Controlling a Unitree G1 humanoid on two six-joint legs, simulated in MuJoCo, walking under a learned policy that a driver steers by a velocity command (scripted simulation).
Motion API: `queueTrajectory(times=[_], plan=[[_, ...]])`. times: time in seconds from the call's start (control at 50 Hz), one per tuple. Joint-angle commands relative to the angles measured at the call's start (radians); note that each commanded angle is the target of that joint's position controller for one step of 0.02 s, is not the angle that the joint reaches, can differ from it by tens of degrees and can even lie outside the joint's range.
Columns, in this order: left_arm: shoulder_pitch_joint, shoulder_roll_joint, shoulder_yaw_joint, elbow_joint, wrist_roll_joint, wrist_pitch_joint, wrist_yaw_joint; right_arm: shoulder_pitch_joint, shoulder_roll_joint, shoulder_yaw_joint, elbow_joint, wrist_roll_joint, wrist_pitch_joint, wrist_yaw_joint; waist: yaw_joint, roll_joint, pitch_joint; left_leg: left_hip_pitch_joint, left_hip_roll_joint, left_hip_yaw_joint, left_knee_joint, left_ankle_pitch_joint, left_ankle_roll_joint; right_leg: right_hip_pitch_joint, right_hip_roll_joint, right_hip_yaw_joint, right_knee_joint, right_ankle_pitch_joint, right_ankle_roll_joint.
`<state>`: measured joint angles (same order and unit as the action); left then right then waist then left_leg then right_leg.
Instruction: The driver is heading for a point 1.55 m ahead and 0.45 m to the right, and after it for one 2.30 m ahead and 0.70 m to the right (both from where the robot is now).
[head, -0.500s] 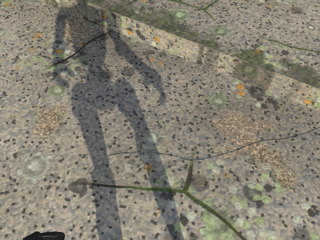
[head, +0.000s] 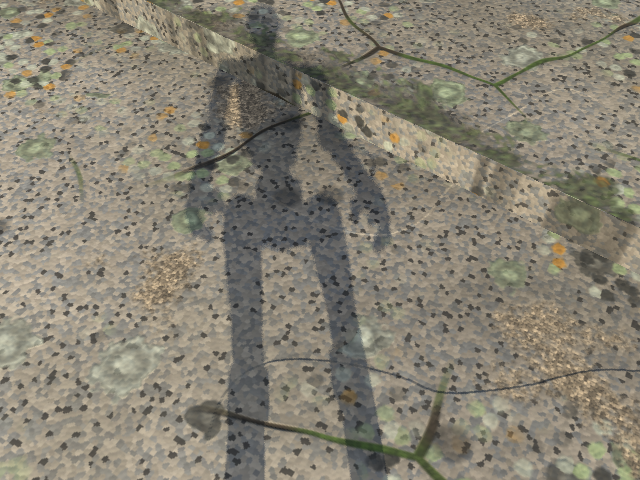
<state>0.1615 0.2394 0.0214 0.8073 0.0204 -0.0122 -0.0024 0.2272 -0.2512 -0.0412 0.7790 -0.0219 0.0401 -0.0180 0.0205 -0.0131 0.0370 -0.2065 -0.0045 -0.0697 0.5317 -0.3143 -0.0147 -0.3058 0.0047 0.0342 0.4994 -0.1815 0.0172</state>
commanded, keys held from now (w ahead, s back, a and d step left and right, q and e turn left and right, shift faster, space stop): no key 0.16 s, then e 0.04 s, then w+e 0.78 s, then w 0.02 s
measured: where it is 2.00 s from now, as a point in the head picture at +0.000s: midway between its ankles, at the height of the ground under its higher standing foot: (492, 367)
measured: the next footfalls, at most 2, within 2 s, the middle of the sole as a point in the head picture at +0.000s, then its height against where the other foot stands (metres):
right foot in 0.52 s outside the picture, level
left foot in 1.00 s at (369, 460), level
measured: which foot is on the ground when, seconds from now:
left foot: down 0.00-0.52, up 0.54-0.98, down 1.00-1.00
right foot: down 0.00-0.26, up 0.28-0.50, down 0.52-1.00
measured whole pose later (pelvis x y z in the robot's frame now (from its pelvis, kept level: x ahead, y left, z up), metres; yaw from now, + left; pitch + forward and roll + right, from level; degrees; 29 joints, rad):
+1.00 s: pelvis +0.33 -0.11 -0.01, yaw -25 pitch +3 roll +1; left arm 0.46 0.29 0.07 0.84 -0.02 -0.03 0.03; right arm -0.03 -0.27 -0.04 0.66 0.00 -0.13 0.03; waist 0.10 0.02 0.01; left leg -0.48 -0.03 -0.05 0.43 0.01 0.01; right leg 0.04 0.08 0.24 0.44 -0.48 -0.07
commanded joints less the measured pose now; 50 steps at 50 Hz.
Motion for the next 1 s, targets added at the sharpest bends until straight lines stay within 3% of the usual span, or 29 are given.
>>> queueTrajectory(times=[0.02,0.18,0.22,0.26,0.28,0.3,0.32,0.36,0.38,0.44,0.48,0.5,0.52,0.54,0.56,0.58,0.6,0.62,0.64,0.68,0.74,0.78,0.86,0.94,0.96,0.98,1.0], plan=[[-0.035,0.114,0.03,-0.046,-0.002,-0.011,0.011,-0.036,-0.112,-0.021,-0.052,-0.002,-0.042,0.001,0.004,0.094,-0.018,-0.119,0.073,-0.082,-0.167,-0.017,0.047,0.112,-0.032,0.028,-0.037,0.019,-0.01],[-0.014,0.111,0.035,0.035,-0.014,-0.003,0.02,0.027,-0.1,-0.014,0.001,0.009,-0.055,-0.009,-0.011,0.037,-0.025,-0.051,0.048,-0.045,-0.127,0.127,0.04,0.114,-0.036,0.037,-0.033,0.123,-0.007],[-0.032,0.118,0.037,0.038,-0.023,0.002,0.023,0.049,-0.124,-0.025,0.009,0.011,-0.052,-0.018,-0.028,0.046,-0.042,-0.004,0.048,-0.037,-0.135,0.052,0.049,0.063,-0.007,0.021,0.004,0.057,-0.012],[-0.074,0.117,0.039,0.022,-0.037,0.005,0.024,0.078,-0.167,-0.042,0.007,0.017,-0.047,-0.028,-0.063,0.129,0.0,0.025,0.131,-0.144,-0.221,-0.246,0.121,-0.085,0.053,-0.036,0.13,-0.191,-0.014],[-0.101,0.126,0.043,0.002,-0.044,-0.001,0.019,0.089,-0.196,-0.053,0.005,0.025,-0.048,-0.033,-0.076,0.184,0.049,0.04,0.24,-0.261,-0.292,-0.374,0.186,-0.199,0.04,-0.053,0.235,-0.259,-0.026],[-0.149,0.134,0.045,-0.027,-0.049,-0.012,0.012,0.107,-0.207,-0.06,0.005,0.027,-0.057,-0.038,-0.101,0.203,0.103,0.048,0.335,-0.368,-0.349,-0.405,0.243,-0.309,-0.013,-0.018,0.354,-0.309,-0.042],[-0.161,0.134,0.049,-0.04,-0.057,-0.021,0.004,0.119,-0.194,-0.058,0.009,0.02,-0.072,-0.041,-0.102,0.181,0.135,0.09,0.386,-0.413,-0.37,-0.35,0.274,-0.411,-0.054,0.029,0.445,-0.351,-0.057],[-0.123,0.125,0.048,-0.031,-0.061,-0.034,-0.011,0.081,-0.164,-0.055,0.005,0.034,-0.092,-0.039,-0.078,0.137,0.126,0.209,0.373,-0.32,-0.36,-0.193,0.246,-0.487,-0.106,0.054,0.42,-0.322,-0.069],[-0.125,0.115,0.044,-0.029,-0.057,-0.039,-0.02,0.061,-0.168,-0.057,0.002,0.037,-0.095,-0.035,-0.077,0.122,0.105,0.215,0.343,-0.237,-0.354,-0.093,0.22,-0.438,-0.114,0.025,0.364,-0.278,-0.067],[-0.081,0.107,0.037,-0.015,-0.052,-0.039,-0.047,0.013,-0.204,-0.072,-0.007,0.039,-0.091,-0.014,-0.051,0.131,0.033,0.089,0.249,-0.021,-0.316,0.064,0.163,-0.136,-0.059,-0.096,0.211,-0.126,-0.053],[0.051,0.134,0.056,0.028,-0.049,-0.03,-0.05,0.003,-0.208,-0.074,-0.01,0.047,-0.088,-0.006,0.018,0.107,-0.02,-0.019,0.208,0.069,-0.172,0.151,0.13,0.111,0.029,-0.177,0.121,-0.028,-0.059],[0.163,0.179,0.082,0.056,-0.053,-0.025,-0.044,0.019,-0.181,-0.063,-0.01,0.039,-0.091,-0.004,0.07,0.058,-0.08,-0.075,0.177,0.128,0.01,0.266,0.097,0.267,0.062,-0.172,0.102,-0.038,-0.085],[0.295,0.259,0.113,0.072,-0.061,-0.021,-0.028,-0.001,-0.129,-0.045,-0.037,0.015,-0.097,-0.005,0.132,-0.121,-0.119,-0.245,0.115,0.214,0.363,0.193,0.017,0.419,-0.071,0.089,-0.007,-0.136,-0.164],[0.33,0.375,0.12,0.048,-0.047,-0.039,-0.03,-0.001,-0.028,-0.015,-0.116,0.01,-0.123,-0.004,0.087,-0.374,-0.207,-0.541,-0.067,0.103,0.665,-0.29,-0.033,0.557,-0.339,0.768,-0.269,-0.366,-0.374],[0.28,0.288,0.095,0.03,-0.036,-0.058,-0.034,-0.046,-0.117,-0.032,-0.107,0.059,-0.149,0.005,0.1,-0.183,-0.165,-0.636,-0.003,-0.036,0.766,-0.245,-0.001,0.527,-0.374,0.828,-0.352,-0.513,-0.383],[0.225,0.24,0.081,0.016,-0.032,-0.071,-0.032,-0.088,-0.162,-0.041,-0.116,0.078,-0.167,0.014,0.081,-0.13,-0.063,-0.679,0.045,-0.029,0.751,-0.147,0.04,0.448,-0.352,0.713,-0.331,-0.482,-0.346],[0.168,0.212,0.071,-0.003,-0.033,-0.075,-0.031,-0.083,-0.167,-0.044,-0.101,0.058,-0.176,0.011,0.049,-0.047,-0.022,-0.634,0.084,-0.023,0.692,-0.065,0.054,0.367,-0.306,0.596,-0.309,-0.363,-0.306],[0.122,0.193,0.063,-0.021,-0.032,-0.072,-0.028,-0.072,-0.169,-0.05,-0.086,0.029,-0.179,0.007,0.024,-0.028,0.002,-0.576,0.109,-0.026,0.599,0.004,0.052,0.29,-0.258,0.49,-0.307,-0.238,-0.278],[0.102,0.182,0.056,-0.035,-0.023,-0.07,-0.022,-0.062,-0.17,-0.055,-0.082,0.018,-0.174,0.011,0.002,-0.053,-0.001,-0.507,0.116,-0.027,0.543,0.054,0.047,0.241,-0.218,0.421,-0.321,-0.166,-0.261],[0.118,0.189,0.058,-0.041,-0.028,-0.069,-0.009,-0.071,-0.152,-0.055,-0.082,0.011,-0.164,0.016,-0.005,-0.058,-0.004,-0.475,0.093,0.002,0.45,0.133,0.017,0.218,-0.182,0.336,-0.337,-0.008,-0.261],[0.165,0.209,0.067,-0.033,-0.036,-0.066,0.013,-0.168,-0.118,-0.044,-0.118,0.011,-0.156,0.015,0.011,-0.039,0.019,-0.474,0.056,0.017,0.241,0.27,-0.027,0.188,-0.148,0.259,-0.335,0.126,-0.249],[0.192,0.206,0.068,-0.027,-0.039,-0.06,0.022,-0.242,-0.092,-0.034,-0.141,0.018,-0.158,0.023,0.034,-0.066,0.028,-0.417,0.026,0.026,0.104,0.371,-0.039,0.144,-0.119,0.226,-0.327,0.126,-0.227],[0.259,0.202,0.073,-0.01,-0.051,-0.05,0.029,-0.353,-0.093,-0.028,-0.183,0.032,-0.168,0.042,0.067,-0.069,0.039,-0.355,-0.001,0.013,-0.024,0.438,-0.034,0.154,-0.138,0.274,-0.289,0.104,-0.214],[0.26,0.209,0.086,-0.015,-0.049,-0.033,0.04,-0.325,-0.136,-0.04,-0.185,0.035,-0.182,0.048,0.033,-0.097,0.021,-0.295,-0.004,-0.008,-0.075,0.335,0.003,0.26,-0.181,0.348,-0.182,0.224,-0.189],[0.249,0.212,0.089,-0.023,-0.046,-0.028,0.039,-0.269,-0.155,-0.048,-0.174,0.034,-0.185,0.044,0.005,-0.114,-0.008,-0.216,-0.016,0.009,-0.081,0.285,0.022,0.267,-0.173,0.352,-0.127,0.341,-0.178],[0.232,0.198,0.084,-0.035,-0.041,-0.025,0.034,-0.155,-0.186,-0.065,-0.146,0.031,-0.188,0.036,-0.053,-0.111,-0.088,-0.049,-0.02,0.03,-0.111,0.291,0.055,0.256,-0.124,0.326,-0.004,0.467,-0.153],[0.209,0.163,0.068,-0.06,-0.026,-0.025,0.027,0.01,-0.224,-0.077,-0.124,0.015,-0.189,0.028,-0.133,-0.086,-0.248,0.23,0.087,-0.053,-0.056,0.261,0.117,0.153,-0.074,0.286,0.223,0.412,-0.125]])
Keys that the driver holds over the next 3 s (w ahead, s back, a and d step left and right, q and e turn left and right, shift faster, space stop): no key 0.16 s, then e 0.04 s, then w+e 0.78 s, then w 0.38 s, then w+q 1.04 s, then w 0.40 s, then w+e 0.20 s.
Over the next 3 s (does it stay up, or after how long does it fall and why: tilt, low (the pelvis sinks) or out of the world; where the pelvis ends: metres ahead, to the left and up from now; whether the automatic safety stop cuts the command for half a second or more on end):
stays up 1.43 -0.48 0.14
